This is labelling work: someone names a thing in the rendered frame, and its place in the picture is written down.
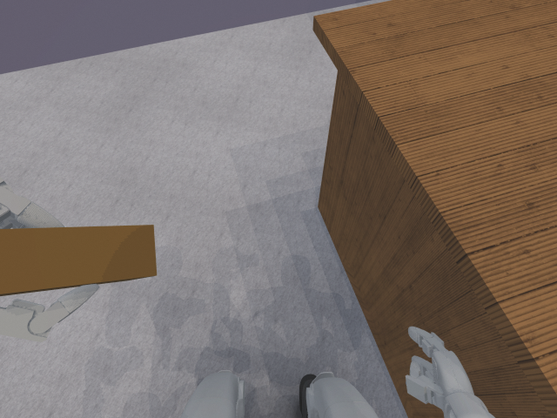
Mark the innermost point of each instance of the table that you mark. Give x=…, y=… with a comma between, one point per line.
x=439, y=188

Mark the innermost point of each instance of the sponge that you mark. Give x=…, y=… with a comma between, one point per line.
x=42, y=259

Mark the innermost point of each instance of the right robot forearm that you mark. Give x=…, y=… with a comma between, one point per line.
x=464, y=405

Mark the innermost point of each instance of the left robot thigh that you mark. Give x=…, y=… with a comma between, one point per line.
x=219, y=395

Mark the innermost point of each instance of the right robot foot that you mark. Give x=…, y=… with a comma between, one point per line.
x=305, y=383

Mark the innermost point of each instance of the left robot hand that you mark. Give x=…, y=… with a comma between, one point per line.
x=23, y=319

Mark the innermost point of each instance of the right robot hand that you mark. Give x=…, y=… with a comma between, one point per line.
x=433, y=382

